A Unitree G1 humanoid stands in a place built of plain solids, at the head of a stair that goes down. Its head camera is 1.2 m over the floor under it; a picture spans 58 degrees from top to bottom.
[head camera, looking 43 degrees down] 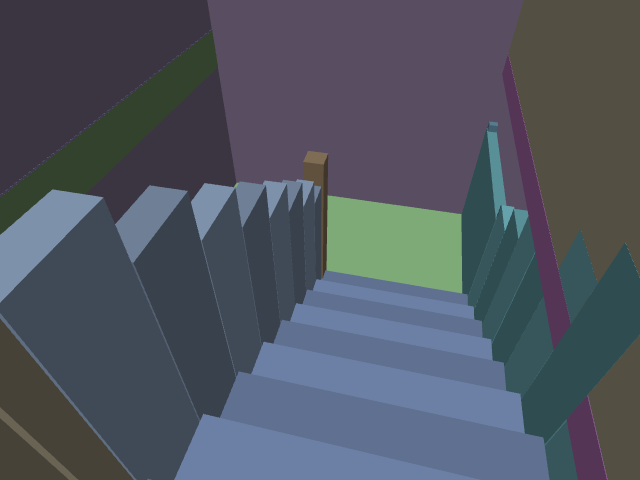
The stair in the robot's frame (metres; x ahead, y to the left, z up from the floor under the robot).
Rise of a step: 0.17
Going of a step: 0.26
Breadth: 1.14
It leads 13 degrees to the right of straight ahead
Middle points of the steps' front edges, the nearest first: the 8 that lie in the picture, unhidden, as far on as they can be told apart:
0.52 -0.17 -0.17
0.77 -0.23 -0.35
1.02 -0.29 -0.52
1.28 -0.35 -0.69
1.53 -0.41 -0.87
1.78 -0.47 -1.04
2.04 -0.53 -1.22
2.29 -0.59 -1.39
